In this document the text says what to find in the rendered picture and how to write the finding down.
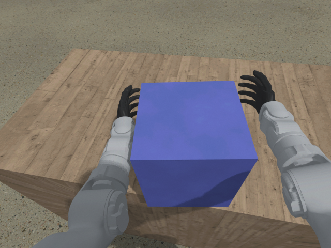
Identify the pedestal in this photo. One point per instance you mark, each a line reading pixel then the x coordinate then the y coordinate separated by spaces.
pixel 50 146

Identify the right robot upper arm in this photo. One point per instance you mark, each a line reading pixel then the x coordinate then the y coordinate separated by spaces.
pixel 307 194

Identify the robot right forearm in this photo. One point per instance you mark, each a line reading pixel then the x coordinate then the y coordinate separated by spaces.
pixel 288 143

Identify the robot left hand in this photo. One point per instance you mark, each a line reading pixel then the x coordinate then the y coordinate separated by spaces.
pixel 124 107

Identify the robot right hand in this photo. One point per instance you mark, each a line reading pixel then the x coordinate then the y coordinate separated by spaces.
pixel 263 89

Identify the robot left forearm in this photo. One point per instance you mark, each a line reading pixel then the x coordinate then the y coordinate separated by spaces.
pixel 114 166

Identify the left robot upper arm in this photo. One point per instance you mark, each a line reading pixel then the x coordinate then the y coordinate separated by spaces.
pixel 96 217

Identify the carton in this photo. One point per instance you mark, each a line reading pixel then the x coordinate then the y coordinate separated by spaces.
pixel 191 146

